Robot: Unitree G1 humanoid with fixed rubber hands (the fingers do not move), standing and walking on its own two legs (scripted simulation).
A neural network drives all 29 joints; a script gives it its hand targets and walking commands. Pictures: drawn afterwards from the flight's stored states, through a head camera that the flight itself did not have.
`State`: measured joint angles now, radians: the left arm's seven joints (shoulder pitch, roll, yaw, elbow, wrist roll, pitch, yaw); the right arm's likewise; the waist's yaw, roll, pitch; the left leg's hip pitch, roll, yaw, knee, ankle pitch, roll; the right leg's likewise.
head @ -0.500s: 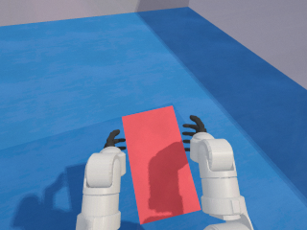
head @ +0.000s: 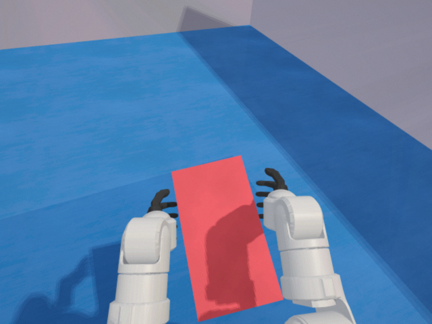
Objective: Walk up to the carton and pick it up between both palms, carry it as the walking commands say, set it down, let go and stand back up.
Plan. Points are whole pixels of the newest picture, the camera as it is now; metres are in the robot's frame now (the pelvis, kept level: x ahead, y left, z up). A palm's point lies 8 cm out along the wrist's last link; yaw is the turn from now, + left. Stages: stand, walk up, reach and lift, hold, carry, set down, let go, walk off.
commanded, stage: carry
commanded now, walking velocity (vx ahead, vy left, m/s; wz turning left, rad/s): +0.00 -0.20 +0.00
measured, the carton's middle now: (223, 235) +0.33 -0.01 -0.03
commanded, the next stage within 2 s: none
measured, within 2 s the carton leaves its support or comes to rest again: neither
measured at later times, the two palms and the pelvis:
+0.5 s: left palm (251, 266) +0.22 -0.04 +0.07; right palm (387, 251) +0.23 -0.26 +0.09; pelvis -0.08 -0.15 -0.01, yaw +1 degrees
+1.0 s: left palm (366, 310) +0.15 -0.20 +0.07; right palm out of the picture +0.16 -0.41 +0.09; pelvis -0.16 -0.30 -0.01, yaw +1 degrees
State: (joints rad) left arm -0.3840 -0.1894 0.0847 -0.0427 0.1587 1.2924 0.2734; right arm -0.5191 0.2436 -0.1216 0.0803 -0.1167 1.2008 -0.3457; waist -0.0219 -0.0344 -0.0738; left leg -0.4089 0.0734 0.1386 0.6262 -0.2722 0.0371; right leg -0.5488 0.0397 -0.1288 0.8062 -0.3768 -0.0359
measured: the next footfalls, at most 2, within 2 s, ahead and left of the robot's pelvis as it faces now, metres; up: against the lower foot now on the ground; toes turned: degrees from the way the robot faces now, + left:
right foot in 0.20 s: +0.04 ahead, -0.22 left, +0.00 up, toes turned -5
left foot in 0.46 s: -0.03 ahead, -0.05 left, +0.00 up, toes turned +9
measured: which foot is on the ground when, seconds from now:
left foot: down 0.00-0.22, up 0.24-0.44, down 0.46-0.76, up 0.78-1.00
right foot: up 0.00-0.18, down 0.20-0.48, up 0.50-0.74, down 0.76-1.00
